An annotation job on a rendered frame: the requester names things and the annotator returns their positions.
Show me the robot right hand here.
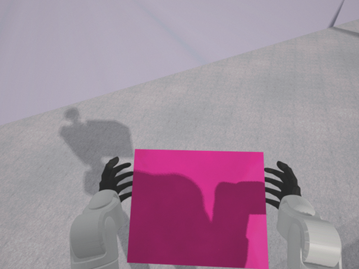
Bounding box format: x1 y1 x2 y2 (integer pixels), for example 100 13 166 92
264 161 301 209

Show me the left robot forearm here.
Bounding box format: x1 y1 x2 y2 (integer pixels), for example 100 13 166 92
70 189 125 269

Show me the right robot forearm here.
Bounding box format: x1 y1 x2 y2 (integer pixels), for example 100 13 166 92
277 195 342 269

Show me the robot left hand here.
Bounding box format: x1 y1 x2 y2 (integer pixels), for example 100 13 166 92
99 156 134 202

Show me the carton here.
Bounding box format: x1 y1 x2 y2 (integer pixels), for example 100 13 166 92
127 149 269 269

